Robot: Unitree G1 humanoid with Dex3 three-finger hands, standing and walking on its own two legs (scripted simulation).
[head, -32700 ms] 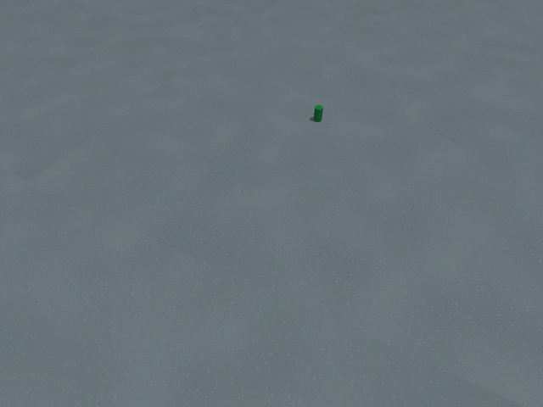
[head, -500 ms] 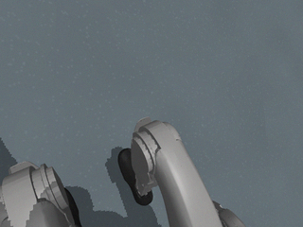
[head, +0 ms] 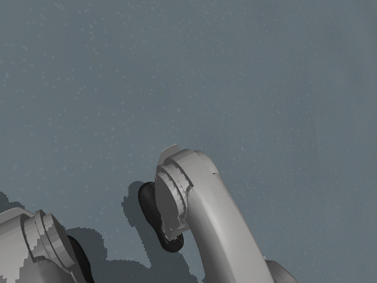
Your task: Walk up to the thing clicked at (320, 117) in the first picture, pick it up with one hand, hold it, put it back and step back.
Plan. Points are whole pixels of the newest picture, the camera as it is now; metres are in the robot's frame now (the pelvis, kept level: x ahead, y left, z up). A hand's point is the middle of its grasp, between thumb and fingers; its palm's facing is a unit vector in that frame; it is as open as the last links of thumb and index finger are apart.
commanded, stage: rest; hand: left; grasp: from above
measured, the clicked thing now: out of the picture +0.53 +0.29 -0.26
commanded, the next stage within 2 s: open in 0.48 s
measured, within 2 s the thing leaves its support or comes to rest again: rests again in 0.26 s
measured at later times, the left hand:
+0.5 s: hand out of the picture +0.51 +0.28 -0.25, palm faces -0.45 -0.13 -0.88, open 7.1 cm
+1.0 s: hand out of the picture +0.52 +0.29 -0.24, palm faces -0.44 -0.13 -0.89, open 10.9 cm
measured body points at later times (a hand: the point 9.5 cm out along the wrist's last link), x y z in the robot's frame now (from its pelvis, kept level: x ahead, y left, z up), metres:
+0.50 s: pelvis +0.00 +0.00 +0.00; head +0.30 +0.11 +0.31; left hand +0.53 +0.29 -0.20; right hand +0.01 -0.24 -0.05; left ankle +0.06 +0.12 -0.28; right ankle +0.12 -0.11 -0.28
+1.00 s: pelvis -0.01 +0.00 +0.00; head +0.30 +0.11 +0.31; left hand +0.53 +0.29 -0.19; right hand +0.01 -0.24 -0.05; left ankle +0.06 +0.12 -0.28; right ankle +0.12 -0.11 -0.28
